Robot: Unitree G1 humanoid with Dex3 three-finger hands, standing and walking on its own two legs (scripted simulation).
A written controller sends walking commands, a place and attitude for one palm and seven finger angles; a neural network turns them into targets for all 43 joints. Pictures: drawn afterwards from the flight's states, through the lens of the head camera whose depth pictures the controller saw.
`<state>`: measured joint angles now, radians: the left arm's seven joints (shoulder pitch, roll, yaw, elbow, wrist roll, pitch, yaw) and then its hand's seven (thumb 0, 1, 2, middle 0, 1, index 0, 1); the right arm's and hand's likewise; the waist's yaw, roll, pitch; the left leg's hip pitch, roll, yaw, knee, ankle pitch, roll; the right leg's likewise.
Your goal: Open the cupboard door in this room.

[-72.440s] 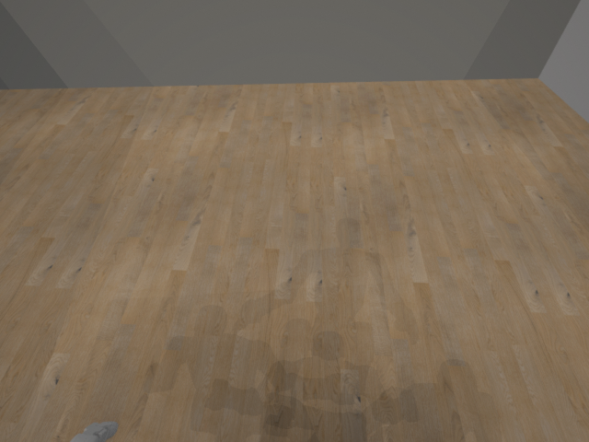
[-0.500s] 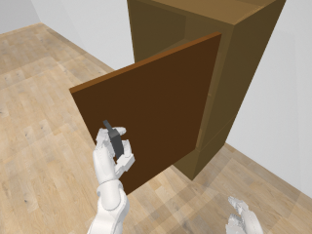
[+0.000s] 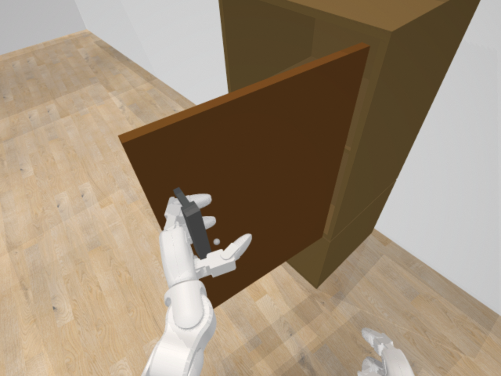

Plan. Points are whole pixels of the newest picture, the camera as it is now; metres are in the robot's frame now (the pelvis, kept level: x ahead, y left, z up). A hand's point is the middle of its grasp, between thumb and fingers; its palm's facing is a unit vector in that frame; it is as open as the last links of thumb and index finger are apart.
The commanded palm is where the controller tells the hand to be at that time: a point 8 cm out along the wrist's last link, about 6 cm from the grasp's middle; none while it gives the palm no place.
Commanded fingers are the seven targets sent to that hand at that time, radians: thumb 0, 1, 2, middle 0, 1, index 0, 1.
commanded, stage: open thumb and fingers to let go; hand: left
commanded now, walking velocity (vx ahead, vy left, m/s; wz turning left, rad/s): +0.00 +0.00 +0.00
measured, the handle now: (192, 224) +0.33 +0.12 +0.08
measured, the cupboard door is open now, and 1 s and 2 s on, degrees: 82 84 83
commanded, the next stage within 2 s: slide the hand sideways off the handle in 0.42 s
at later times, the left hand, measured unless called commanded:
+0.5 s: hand (216, 247) +0.29 +0.07 +0.09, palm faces +0.33 -0.94 +0.00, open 14.8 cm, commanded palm +0.25 +0.11 +0.08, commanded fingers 0.00 -0.50 0.30 -0.15 -0.30 -0.15 -0.30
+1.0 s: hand (204, 270) +0.25 +0.08 +0.08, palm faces -0.13 -0.99 +0.00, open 16.2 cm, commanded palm +0.22 +0.15 +0.08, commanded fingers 0.00 -0.50 0.30 -0.15 -0.30 -0.15 -0.30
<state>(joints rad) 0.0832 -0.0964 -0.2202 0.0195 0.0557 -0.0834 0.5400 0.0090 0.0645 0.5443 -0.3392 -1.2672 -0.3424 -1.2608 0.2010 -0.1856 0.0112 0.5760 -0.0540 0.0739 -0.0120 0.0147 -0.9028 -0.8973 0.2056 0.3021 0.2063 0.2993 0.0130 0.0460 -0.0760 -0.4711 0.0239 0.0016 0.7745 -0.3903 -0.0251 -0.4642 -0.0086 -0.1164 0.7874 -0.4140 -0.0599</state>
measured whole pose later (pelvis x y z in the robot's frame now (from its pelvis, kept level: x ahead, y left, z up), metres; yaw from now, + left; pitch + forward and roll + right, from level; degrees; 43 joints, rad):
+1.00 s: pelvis -0.02 +0.03 +0.00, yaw -2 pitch +4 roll +0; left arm 0.14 0.06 -0.19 -0.02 -0.07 -0.17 0.06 -0.01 -0.50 0.30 -0.17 -0.34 -0.17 -0.32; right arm 0.25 -0.21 0.04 0.52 0.01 -0.06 -0.01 0.02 -0.90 -0.90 0.21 0.30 0.21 0.30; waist 0.00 0.03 -0.05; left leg -0.47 0.01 0.05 0.78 -0.38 0.01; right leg -0.47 -0.02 -0.07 0.79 -0.38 -0.03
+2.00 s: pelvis +0.00 +0.02 -0.01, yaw -1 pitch +6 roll -1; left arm 0.49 0.21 0.06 -0.30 -0.24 -0.21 -0.18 -0.02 -0.50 0.30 -0.15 -0.31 -0.15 -0.30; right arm 0.26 -0.23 0.03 0.49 0.04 -0.16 -0.07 0.02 -0.90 -0.90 0.20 0.30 0.21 0.30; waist 0.02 0.05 -0.08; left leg -0.54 0.03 0.01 0.88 -0.44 0.00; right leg -0.52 -0.01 -0.11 0.85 -0.44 -0.03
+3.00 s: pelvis +0.02 +0.03 +0.04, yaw -2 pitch -4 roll -1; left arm 0.48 0.34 0.30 -0.40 -0.05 -0.06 0.13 0.00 0.56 0.76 -0.20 -0.31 -0.20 -0.30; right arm 0.18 -0.23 0.02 0.63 0.00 -0.10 -0.07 0.02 -0.90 -0.90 0.21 0.30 0.21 0.30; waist 0.07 0.06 0.03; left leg -0.08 0.00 0.05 0.42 -0.27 0.02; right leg -0.07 0.00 -0.07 0.38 -0.25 -0.01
